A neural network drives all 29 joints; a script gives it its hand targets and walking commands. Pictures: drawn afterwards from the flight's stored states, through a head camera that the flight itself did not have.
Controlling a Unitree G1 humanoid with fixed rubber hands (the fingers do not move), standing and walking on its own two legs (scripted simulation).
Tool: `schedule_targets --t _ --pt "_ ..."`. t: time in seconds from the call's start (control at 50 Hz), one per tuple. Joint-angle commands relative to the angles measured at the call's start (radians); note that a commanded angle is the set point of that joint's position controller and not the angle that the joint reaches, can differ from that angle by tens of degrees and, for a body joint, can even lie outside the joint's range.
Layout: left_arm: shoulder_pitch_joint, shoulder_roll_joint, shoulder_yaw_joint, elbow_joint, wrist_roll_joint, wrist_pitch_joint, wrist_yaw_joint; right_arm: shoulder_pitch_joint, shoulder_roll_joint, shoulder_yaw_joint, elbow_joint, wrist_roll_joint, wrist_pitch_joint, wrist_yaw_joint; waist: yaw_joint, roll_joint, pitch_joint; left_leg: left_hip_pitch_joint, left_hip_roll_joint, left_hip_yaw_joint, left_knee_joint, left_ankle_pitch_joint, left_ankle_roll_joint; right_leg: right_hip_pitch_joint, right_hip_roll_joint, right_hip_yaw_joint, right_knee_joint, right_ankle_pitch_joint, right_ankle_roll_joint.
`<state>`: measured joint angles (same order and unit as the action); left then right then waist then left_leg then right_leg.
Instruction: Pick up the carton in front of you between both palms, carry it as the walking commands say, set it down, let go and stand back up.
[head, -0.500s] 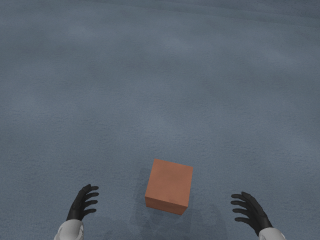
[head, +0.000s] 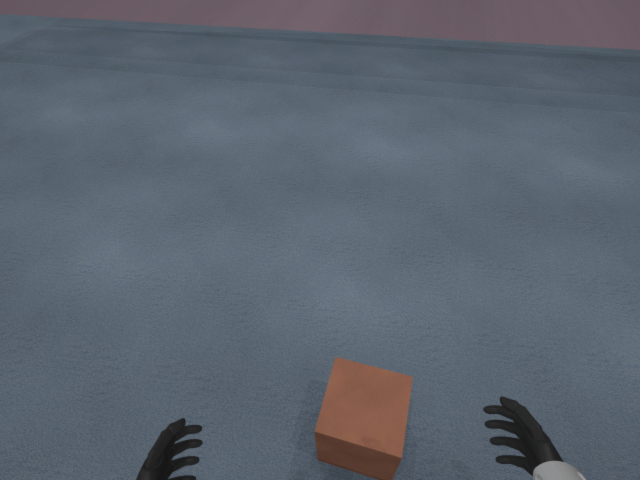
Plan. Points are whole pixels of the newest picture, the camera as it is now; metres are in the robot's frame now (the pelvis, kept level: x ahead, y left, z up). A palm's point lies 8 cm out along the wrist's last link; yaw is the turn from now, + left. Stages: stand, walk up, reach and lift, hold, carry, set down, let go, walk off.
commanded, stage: let go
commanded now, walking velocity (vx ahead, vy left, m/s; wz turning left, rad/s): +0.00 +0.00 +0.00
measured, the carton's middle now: (363, 420) +0.42 -0.08 -0.65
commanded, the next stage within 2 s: stand in 0.08 s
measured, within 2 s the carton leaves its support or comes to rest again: neither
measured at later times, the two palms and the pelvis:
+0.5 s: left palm out of the picture +0.12 +0.27 -0.08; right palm out of the picture +0.16 -0.30 -0.10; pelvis +0.02 -0.03 +0.00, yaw +2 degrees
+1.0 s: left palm out of the picture +0.10 +0.28 -0.08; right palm out of the picture +0.14 -0.31 -0.10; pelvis +0.01 -0.03 +0.00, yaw +3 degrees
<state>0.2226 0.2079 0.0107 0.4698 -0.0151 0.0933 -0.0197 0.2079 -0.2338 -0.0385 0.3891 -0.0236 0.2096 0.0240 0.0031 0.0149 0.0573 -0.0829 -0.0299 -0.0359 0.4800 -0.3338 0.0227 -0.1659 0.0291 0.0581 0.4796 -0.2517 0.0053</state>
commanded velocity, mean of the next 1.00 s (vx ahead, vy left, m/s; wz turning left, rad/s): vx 0.00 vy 0.00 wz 0.00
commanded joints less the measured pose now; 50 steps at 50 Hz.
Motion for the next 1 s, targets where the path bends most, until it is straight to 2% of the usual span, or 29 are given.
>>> schedule_targets --t 0.0,0.06,0.08,0.1,0.14,0.16,0.2,0.32,0.44,0.64,0.98 --pt "-0.034 0.090 0.034 -0.086 0.006 -0.002 0.000 -0.047 -0.097 -0.029 -0.099 -0.004 0.004 -0.010 0.001 0.020 -0.029 -0.111 0.017 0.006 -0.101 0.300 -0.038 0.096 0.044 -0.058 -0.034 0.160 0.006" --pt "-0.042 0.091 0.041 -0.089 0.009 0.005 -0.007 -0.057 -0.090 -0.025 -0.105 -0.007 0.017 -0.014 0.002 0.004 -0.024 -0.126 0.009 0.017 -0.105 0.238 -0.028 0.115 0.038 -0.055 -0.037 0.153 0.010" --pt "-0.021 0.228 0.084 0.050 0.069 -0.027 0.028 -0.102 -0.191 -0.053 0.028 -0.020 -0.070 -0.042 0.021 0.103 0.016 -0.222 0.033 -0.027 -0.061 0.026 -0.051 -0.044 -0.054 0.006 -0.051 0.067 0.012" --pt "-0.011 0.252 0.095 0.060 0.081 -0.045 0.041 -0.070 -0.175 -0.052 0.045 -0.021 -0.113 -0.048 0.012 0.060 0.003 -0.188 0.037 -0.040 -0.052 -0.048 -0.044 -0.076 -0.077 0.036 -0.076 -0.027 0.000" --pt "-0.048 0.238 0.090 0.076 0.080 -0.068 0.038 -0.049 -0.173 -0.043 0.087 -0.026 -0.160 -0.040 -0.004 -0.006 -0.018 -0.147 0.048 -0.063 -0.036 -0.103 -0.027 -0.158 -0.084 0.065 -0.110 -0.191 -0.018" --pt "-0.062 0.226 0.087 0.081 0.076 -0.077 0.036 -0.046 -0.172 -0.041 0.104 -0.024 -0.176 -0.037 -0.006 -0.024 -0.026 -0.135 0.051 -0.068 -0.026 -0.094 -0.021 -0.173 -0.084 0.072 -0.112 -0.207 -0.024" --pt "-0.079 0.220 0.083 0.099 0.070 -0.088 0.026 -0.049 -0.188 -0.040 0.133 -0.023 -0.194 -0.029 -0.009 -0.028 -0.060 -0.121 0.059 -0.077 -0.022 -0.025 -0.012 -0.149 -0.083 0.072 -0.096 -0.135 -0.028" --pt "-0.052 0.247 0.087 0.168 0.056 -0.099 0.030 -0.040 -0.221 -0.031 0.211 -0.020 -0.215 -0.038 0.000 -0.039 -0.125 -0.083 0.075 -0.087 -0.016 0.238 -0.022 -0.034 -0.095 0.057 -0.038 0.220 -0.028" --pt "-0.043 0.270 0.087 0.224 0.049 -0.097 0.039 -0.025 -0.242 -0.021 0.275 -0.015 -0.218 -0.050 0.003 -0.030 -0.129 -0.066 0.084 -0.084 -0.014 0.332 -0.025 0.023 -0.104 0.054 -0.028 0.351 -0.031" --pt "-0.076 0.279 0.081 0.295 0.044 -0.098 0.040 -0.035 -0.261 -0.010 0.340 -0.011 -0.222 -0.059 0.005 -0.008 -0.114 -0.051 0.096 -0.091 -0.042 0.374 -0.024 0.057 -0.109 0.053 -0.046 0.381 -0.031" --pt "-0.116 0.296 0.067 0.401 0.038 -0.101 0.035 -0.066 -0.287 0.002 0.439 -0.007 -0.233 -0.059 0.012 -0.005 -0.072 -0.059 0.115 -0.110 -0.129 0.284 -0.015 0.069 -0.116 0.061 -0.108 0.253 -0.035"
